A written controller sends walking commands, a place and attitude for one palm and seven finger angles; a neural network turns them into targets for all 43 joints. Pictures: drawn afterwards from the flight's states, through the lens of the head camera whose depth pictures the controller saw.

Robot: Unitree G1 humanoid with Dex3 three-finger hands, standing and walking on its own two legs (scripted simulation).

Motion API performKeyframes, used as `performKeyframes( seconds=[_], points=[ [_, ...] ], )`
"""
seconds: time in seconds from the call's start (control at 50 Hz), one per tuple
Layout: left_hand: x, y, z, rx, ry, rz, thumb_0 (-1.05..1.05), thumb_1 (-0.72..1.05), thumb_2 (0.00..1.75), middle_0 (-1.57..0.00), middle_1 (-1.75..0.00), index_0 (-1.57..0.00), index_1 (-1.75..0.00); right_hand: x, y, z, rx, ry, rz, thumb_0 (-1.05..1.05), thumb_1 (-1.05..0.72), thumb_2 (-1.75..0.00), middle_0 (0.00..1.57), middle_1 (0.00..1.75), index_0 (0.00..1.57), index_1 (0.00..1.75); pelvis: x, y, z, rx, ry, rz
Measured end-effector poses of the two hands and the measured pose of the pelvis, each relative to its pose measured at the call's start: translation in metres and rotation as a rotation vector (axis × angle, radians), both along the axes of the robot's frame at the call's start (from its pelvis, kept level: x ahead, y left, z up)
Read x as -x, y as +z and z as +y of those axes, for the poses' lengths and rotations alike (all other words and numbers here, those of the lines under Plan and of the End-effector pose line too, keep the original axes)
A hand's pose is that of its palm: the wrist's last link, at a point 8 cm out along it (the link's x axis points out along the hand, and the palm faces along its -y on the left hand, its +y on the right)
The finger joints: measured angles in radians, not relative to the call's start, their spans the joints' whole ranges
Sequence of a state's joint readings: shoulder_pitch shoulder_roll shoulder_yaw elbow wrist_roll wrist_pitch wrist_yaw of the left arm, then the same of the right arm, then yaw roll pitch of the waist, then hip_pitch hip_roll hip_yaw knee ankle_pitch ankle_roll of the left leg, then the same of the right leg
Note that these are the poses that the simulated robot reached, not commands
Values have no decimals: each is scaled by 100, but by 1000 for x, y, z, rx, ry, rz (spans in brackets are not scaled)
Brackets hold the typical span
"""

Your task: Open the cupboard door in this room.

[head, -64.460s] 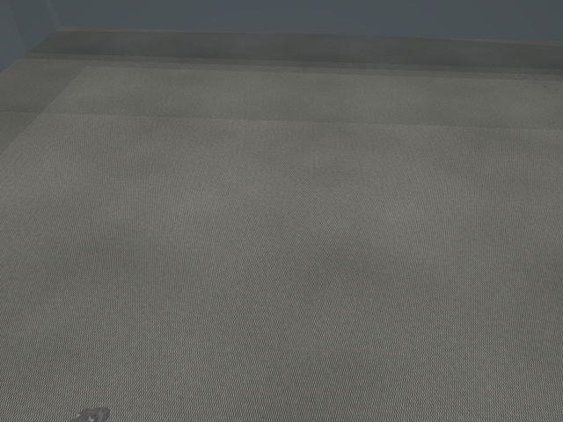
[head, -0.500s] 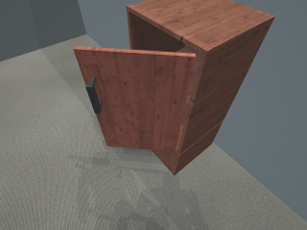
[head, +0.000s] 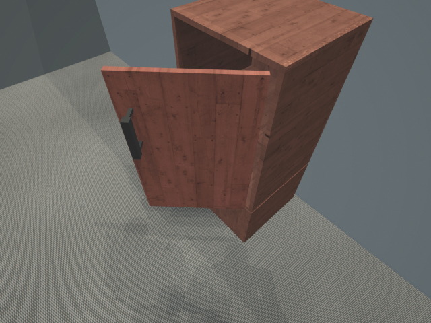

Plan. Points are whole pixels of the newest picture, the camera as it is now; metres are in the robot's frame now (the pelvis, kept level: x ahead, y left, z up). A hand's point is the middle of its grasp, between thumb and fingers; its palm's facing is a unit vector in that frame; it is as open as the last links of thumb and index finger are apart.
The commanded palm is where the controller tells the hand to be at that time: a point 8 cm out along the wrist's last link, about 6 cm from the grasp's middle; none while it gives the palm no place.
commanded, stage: come to a stop and stand still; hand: left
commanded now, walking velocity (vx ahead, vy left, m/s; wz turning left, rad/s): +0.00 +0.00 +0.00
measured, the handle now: (133, 134) +0.56 +0.25 -0.01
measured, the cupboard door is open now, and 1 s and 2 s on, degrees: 46 46 46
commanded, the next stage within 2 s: look again from close up in 1.08 s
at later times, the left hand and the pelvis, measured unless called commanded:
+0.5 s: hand out of the picture +0.01 +0.14 -0.17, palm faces +0.00 -0.98 -0.21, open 7.4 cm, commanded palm none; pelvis +0.01 -0.04 +0.01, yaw +0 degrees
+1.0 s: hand out of the picture +0.04 +0.13 -0.17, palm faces +0.00 -0.98 -0.22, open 7.4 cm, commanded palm none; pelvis +0.03 -0.05 +0.01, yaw -1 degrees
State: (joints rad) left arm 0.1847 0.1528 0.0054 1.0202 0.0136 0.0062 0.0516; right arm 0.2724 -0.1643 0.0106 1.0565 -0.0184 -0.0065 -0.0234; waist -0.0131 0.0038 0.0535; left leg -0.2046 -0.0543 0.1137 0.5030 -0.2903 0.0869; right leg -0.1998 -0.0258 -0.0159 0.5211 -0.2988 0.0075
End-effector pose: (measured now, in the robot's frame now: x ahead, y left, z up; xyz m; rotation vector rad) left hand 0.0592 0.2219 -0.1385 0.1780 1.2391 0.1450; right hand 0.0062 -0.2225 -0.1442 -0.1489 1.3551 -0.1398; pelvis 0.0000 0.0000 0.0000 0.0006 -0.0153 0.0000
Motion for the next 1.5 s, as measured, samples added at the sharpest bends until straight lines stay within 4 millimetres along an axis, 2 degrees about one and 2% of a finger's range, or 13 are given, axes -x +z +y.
performKeyframes(
  seconds=[0.1, 0.34, 0.5, 0.74, 1.12, 1.5],
  points=[
    [10, 3, -4, -12, -15, 10, 0, 93, 90, -20, -30, -20, -30, 4, -3, -6, -20, 5, -14, 0, -91, -90, 20, 30, 20, 30, -2, -1, -7, 8, 7, 2],
    [45, 9, -19, -28, 7, 103, 1, 91, 90, -20, -30, -20, -30, -2, -7, -20, -44, 12, -10, 1, -91, -90, 20, 30, 20, 30, -7, 3, -24, -8, -9, -12],
    [54, 5, -37, 0, 21, 144, 1, 91, 90, -20, -30, -20, -30, -6, -3, -33, -30, 17, 21, 0, -91, -90, 20, 30, 20, 30, -11, 5, -36, -10, -7, -1],
    [43, 0, -50, 16, 22, 143, 1, 91, 90, -20, -30, -20, -30, -19, 3, -47, -5, 11, 25, 0, -91, -90, 20, 30, 20, 30, -19, 6, -48, -9, -9, 5],
    [13, 4, -39, -18, 9, 86, 1, 90, 90, -20, -30, -20, -30, -34, 6, -57, 15, 11, 3, 0, -91, -90, 20, 30, 20, 30, -26, 7, -53, -8, -14, 5],
    [14, 5, -28, -19, 1, 91, 1, 90, 90, -20, -30, -20, -30, -33, 11, -62, 42, 19, 2, 0, -90, -90, 20, 30, 20, 30, -23, 9, -47, -6, -16, 6]
  ],
)
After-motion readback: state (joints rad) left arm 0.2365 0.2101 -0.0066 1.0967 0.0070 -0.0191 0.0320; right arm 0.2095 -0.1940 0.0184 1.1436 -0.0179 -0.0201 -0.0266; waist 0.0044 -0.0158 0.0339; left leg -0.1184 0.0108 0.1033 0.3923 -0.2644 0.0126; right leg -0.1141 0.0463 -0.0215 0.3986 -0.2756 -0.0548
